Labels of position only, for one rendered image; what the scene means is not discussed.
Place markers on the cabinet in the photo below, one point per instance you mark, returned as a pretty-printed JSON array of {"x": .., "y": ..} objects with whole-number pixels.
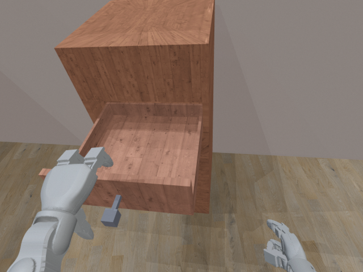
[{"x": 148, "y": 51}]

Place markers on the left robot forearm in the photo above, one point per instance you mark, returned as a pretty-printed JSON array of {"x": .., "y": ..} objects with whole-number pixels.
[{"x": 46, "y": 242}]

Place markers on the right robot forearm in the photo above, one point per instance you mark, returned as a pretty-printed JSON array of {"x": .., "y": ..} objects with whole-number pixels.
[{"x": 299, "y": 265}]

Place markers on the robot right hand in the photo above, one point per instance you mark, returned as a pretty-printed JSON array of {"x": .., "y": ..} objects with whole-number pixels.
[{"x": 279, "y": 253}]

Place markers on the robot left hand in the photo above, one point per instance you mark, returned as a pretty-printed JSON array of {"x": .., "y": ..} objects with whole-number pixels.
[{"x": 68, "y": 185}]

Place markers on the drawer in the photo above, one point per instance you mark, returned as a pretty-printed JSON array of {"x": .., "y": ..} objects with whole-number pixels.
[{"x": 155, "y": 149}]

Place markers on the handle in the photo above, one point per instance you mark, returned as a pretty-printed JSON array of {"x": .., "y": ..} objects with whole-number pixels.
[{"x": 112, "y": 216}]

